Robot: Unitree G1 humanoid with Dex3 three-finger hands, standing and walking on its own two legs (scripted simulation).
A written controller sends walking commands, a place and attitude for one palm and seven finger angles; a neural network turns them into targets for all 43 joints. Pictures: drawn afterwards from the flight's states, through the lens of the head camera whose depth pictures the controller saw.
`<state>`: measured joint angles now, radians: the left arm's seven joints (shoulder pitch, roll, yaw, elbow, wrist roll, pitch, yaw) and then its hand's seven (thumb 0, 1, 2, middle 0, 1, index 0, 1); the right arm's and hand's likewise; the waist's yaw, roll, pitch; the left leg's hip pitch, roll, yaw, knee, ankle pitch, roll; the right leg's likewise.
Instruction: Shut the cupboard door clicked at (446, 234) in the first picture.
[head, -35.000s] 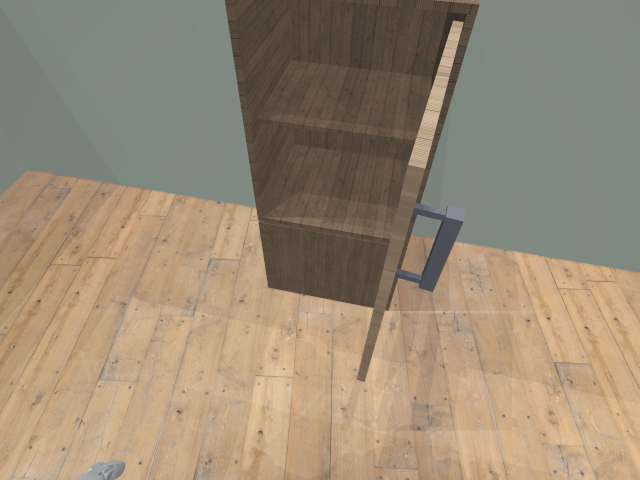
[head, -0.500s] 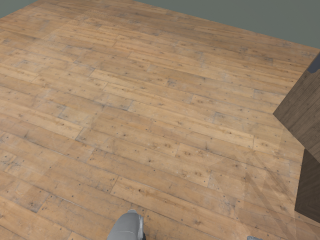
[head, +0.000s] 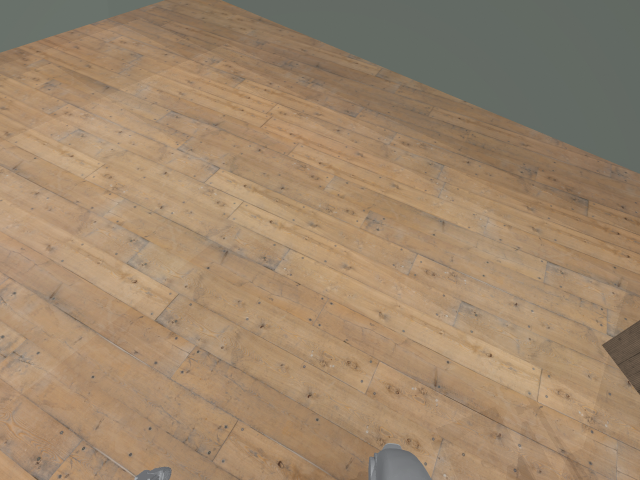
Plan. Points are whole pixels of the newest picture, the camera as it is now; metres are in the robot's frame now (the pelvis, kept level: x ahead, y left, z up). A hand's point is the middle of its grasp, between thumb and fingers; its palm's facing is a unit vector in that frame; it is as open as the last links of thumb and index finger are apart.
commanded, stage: turn to face it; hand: left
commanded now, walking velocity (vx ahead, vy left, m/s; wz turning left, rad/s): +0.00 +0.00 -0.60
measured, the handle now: out of the picture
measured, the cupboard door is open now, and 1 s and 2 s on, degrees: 53 53 53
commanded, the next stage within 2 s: take the last steps up to it in 1.96 s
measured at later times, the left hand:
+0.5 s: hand (215, 426) +0.21 +0.17 -0.18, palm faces -0.24 -0.95 -0.22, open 7.4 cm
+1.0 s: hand (271, 334) +0.37 +0.10 -0.16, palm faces -0.59 -0.76 -0.28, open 7.4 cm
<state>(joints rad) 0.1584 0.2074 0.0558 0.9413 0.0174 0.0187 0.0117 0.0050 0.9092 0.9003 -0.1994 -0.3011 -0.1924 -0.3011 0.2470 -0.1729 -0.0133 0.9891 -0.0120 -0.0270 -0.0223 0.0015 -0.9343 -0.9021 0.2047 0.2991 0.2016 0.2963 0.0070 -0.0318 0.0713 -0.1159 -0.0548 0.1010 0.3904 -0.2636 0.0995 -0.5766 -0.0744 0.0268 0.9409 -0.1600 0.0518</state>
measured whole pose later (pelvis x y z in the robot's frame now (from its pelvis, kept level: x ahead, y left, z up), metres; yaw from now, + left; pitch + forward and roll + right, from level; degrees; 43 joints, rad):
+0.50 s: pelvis +0.11 +0.00 -0.01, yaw -17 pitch +2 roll +0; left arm 0.21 0.20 0.07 0.93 0.03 0.04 0.00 0.01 0.90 0.90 -0.21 -0.30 -0.20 -0.30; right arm 0.14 -0.20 -0.04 0.90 0.00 0.04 -0.02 0.01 -0.91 -0.90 0.20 0.30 0.20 0.30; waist 0.01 -0.01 0.09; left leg -0.44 0.06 -0.01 0.80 -0.39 -0.08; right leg -0.27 0.04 0.10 0.52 -0.27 0.00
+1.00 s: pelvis +0.13 +0.00 -0.02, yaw -37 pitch +1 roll -1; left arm 0.12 0.26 0.06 0.85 0.02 0.04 -0.03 0.01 0.91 0.90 -0.20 -0.30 -0.19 -0.30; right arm 0.24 -0.28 -0.05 0.91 -0.01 0.05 -0.01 0.01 -0.91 -0.90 0.21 0.30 0.20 0.30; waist -0.02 0.05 0.09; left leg -0.32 0.17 0.19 0.80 -0.49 -0.06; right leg -0.29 -0.01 -0.07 0.60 -0.33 -0.01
